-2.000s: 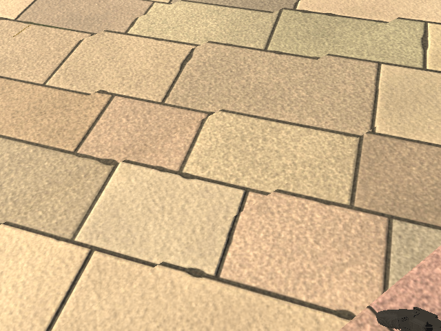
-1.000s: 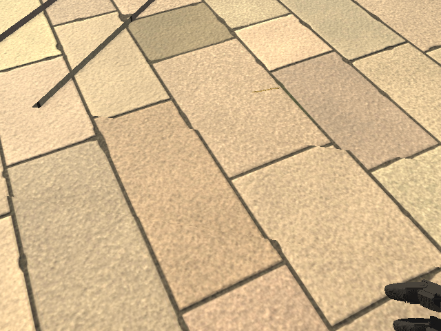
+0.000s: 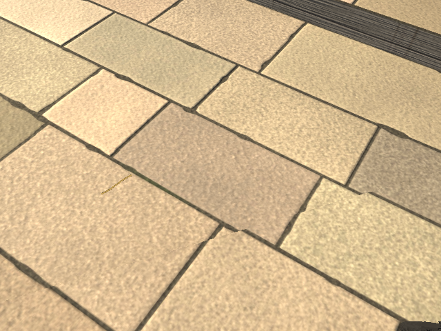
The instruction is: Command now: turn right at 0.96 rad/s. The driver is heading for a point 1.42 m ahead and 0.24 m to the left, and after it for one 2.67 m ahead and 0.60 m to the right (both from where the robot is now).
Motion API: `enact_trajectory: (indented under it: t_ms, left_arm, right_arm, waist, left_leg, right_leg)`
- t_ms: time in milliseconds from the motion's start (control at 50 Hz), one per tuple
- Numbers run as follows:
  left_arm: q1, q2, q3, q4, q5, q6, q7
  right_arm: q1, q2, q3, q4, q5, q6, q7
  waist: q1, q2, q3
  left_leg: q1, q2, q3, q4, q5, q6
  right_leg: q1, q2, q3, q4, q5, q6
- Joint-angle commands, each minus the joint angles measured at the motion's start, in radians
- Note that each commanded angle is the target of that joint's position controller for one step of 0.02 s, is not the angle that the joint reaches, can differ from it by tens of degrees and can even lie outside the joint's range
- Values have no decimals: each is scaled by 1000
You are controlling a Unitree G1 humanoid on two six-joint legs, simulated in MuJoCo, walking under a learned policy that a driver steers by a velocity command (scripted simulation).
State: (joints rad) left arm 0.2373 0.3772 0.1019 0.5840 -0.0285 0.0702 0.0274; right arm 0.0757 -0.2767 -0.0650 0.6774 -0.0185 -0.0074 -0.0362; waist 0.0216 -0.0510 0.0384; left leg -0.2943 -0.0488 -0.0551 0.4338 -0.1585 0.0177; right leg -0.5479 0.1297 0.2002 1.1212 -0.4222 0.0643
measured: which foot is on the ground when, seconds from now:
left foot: down 0.00-0.34, up 0.36-0.66, down 0.68-1.00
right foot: up 0.00-0.30, down 0.32-0.68, up 0.70-1.00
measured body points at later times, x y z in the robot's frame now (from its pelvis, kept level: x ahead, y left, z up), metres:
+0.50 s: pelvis +0.02 -0.02 +0.00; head +0.05 -0.03 +0.45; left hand +0.21 +0.23 -0.08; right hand +0.08 -0.32 -0.12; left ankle +0.01 +0.10 -0.67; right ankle -0.01 -0.15 -0.74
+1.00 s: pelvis +0.08 +0.04 +0.01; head +0.08 +0.08 +0.46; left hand +0.14 +0.38 -0.08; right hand +0.27 -0.20 -0.07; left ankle +0.02 +0.10 -0.74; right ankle +0.21 -0.11 -0.68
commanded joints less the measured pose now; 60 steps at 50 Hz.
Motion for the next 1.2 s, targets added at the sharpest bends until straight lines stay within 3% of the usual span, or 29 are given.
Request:
enact_trajectory:
  t_ms: [20,100,200,280,300,320,340,360,380,400,460,560,620,660,680,700,720,740,780,800,820,880,960,980,1040,1100,1120,1160,1200]
  left_arm:
    - [63,85,25,-53,-3,1,0]
    - [-26,42,4,-92,4,-14,6]
    - [-38,-4,-22,-80,24,-22,4]
    - [14,-47,-34,-18,36,-26,3]
    - [38,-24,-27,-2,35,-28,2]
    - [50,42,-10,-6,34,-28,9]
    - [91,125,7,-19,46,-19,23]
    - [37,161,27,-1,54,-8,23]
    - [7,109,18,-30,66,-20,19]
    - [-19,74,9,-25,69,-31,22]
    - [-144,20,-4,-27,41,-58,24]
    - [-149,41,16,1,37,-57,28]
    - [-140,76,32,21,17,-62,13]
    - [-156,63,33,34,-4,-66,2]
    - [-99,29,28,60,-1,-67,-8]
    - [-113,-29,10,13,44,-69,-12]
    - [-230,-32,2,-38,55,-75,-5]
    - [-273,12,10,-35,38,-79,1]
    - [-230,34,22,-6,24,-100,-3]
    - [-230,53,31,-2,24,-108,-7]
    - [-233,52,32,2,22,-117,-17]
    - [-243,22,26,23,27,-156,-37]
    - [-244,-5,12,41,16,-177,-48]
    - [-171,-23,-16,92,111,-108,-68]
    - [-239,-5,-21,61,81,-79,-77]
    - [-242,25,-21,69,70,-100,-76]
    - [-278,32,-17,37,-19,-161,-61]
    - [-221,48,-19,57,-8,-206,-56]
    - [-114,55,-10,93,8,-215,-58]
  right_arm:
    - [-55,-109,-19,-83,-4,4,-17]
    - [42,-137,-28,-49,-7,14,-14]
    - [25,-173,-38,-28,11,16,21]
    - [47,-115,-5,24,40,5,50]
    - [61,-129,-6,35,59,2,53]
    - [102,-139,-6,38,57,-8,58]
    - [108,-92,9,14,22,-22,69]
    - [107,-81,6,-5,42,-29,66]
    - [60,-161,-17,-2,50,-20,55]
    - [71,-182,-39,2,60,-4,45]
    - [159,-136,-47,22,46,59,16]
    - [93,-78,-29,-70,42,67,52]
    - [123,-106,-44,-101,46,73,74]
    - [189,-115,-60,-93,48,80,71]
    - [251,-159,-82,-79,41,77,55]
    - [299,-331,-129,-96,40,68,31]
    - [303,-346,-117,-123,-1,34,46]
    - [285,-300,-102,-124,-6,8,54]
    - [268,-218,-79,-101,63,-9,40]
    - [226,-198,-67,-112,72,-5,32]
    - [209,-197,-62,-124,63,-4,23]
    - [235,-213,-63,-122,42,-16,1]
    - [241,-208,-55,-119,46,-19,-6]
    - [272,-246,-64,-83,-10,1,42]
    - [288,-190,-45,-87,3,1,83]
    - [320,-200,-43,-67,-13,-21,73]
    - [301,-166,-36,-68,62,-36,37]
    - [297,-193,-40,-39,42,-38,14]
    - [243,-193,-40,-43,29,-30,11]
  waist:
    - [7,164,-56]
    - [-58,172,-91]
    - [-50,191,-130]
    - [-11,201,-125]
    - [7,199,-110]
    - [-5,177,-139]
    - [-13,-7,-215]
    - [-18,-226,-183]
    - [35,-182,-146]
    - [23,-176,-113]
    - [-42,-145,-54]
    - [-12,-111,-86]
    - [-16,-112,-108]
    - [-58,-79,-111]
    - [-74,33,-124]
    - [-68,400,-112]
    - [-102,397,-209]
    - [-122,244,-210]
    - [-75,111,-171]
    - [-57,140,-130]
    - [-50,175,-103]
    - [-51,151,-76]
    - [-47,206,-56]
    - [-67,259,-66]
    - [-95,233,-15]
    - [-112,204,5]
    - [-114,138,52]
    - [-101,165,4]
    - [-46,136,-58]
  left_leg:
    - [123,248,-131,-143,159,174]
    - [239,286,-104,-144,252,229]
    - [200,301,-44,-122,339,244]
    - [128,258,-64,-56,317,213]
    - [73,239,-69,-28,312,177]
    - [-13,216,-86,-8,220,109]
    - [-146,140,-32,150,-61,35]
    - [-246,56,93,233,-337,-23]
    - [-254,68,68,439,-429,-53]
    - [-309,64,53,606,-441,-64]
    - [-320,96,35,700,-318,-100]
    - [-231,134,92,450,-194,-87]
    - [-146,108,147,335,-194,-44]
    - [-18,70,177,178,-82,4]
    - [114,55,114,80,68,49]
    - [308,303,-305,-5,566,196]
    - [328,416,-588,-73,522,386]
    - [340,402,-511,-97,418,369]
    - [310,312,-463,-157,-295,265]
    - [250,292,-468,-200,-479,242]
    - [209,269,-469,-232,-541,231]
    - [188,230,-427,-248,-433,214]
    - [117,180,-374,-229,-338,213]
    - [103,114,-323,-216,-366,186]
    - [14,125,-350,-221,-341,192]
    - [111,179,-373,-207,-298,197]
    - [173,249,-406,-137,-172,219]
    - [297,297,-387,-87,83,221]
    - [253,243,-287,27,292,180]
  right_leg:
    - [-139,-107,-105,173,65,41]
    - [-158,-172,-132,44,60,73]
    - [41,-174,-160,-205,20,44]
    - [305,-131,-192,-639,131,-8]
    - [415,-109,-211,-801,276,-37]
    - [553,-175,-146,-779,371,-65]
    - [713,-373,11,-687,714,-135]
    - [582,-501,59,-713,673,-275]
    - [510,-504,69,-758,629,-326]
    - [482,-495,37,-774,640,-325]
    - [401,-438,-118,-788,605,-261]
    - [423,-453,-228,-759,550,-241]
    - [433,-489,-249,-704,574,-226]
    - [379,-473,-304,-594,497,-161]
    - [296,-406,-362,-431,380,-103]
    - [-33,-244,-428,-65,-103,14]
    - [-194,-107,-198,140,-318,27]
    - [-229,-129,-118,199,-263,1]
    - [-247,-188,-76,64,-58,-57]
    - [-222,-191,-77,-20,18,-64]
    - [-192,-174,-85,-57,77,-62]
    - [-149,-135,-94,-230,201,-39]
    - [-61,-97,-116,-396,277,5]
    - [-29,-108,-191,-367,258,22]
    - [33,-137,-208,-402,289,35]
    - [37,-168,-203,-503,272,-17]
    - [-31,-206,-96,-564,311,-53]
    - [-48,-201,-111,-594,274,-93]
    - [139,-148,-168,-651,318,-126]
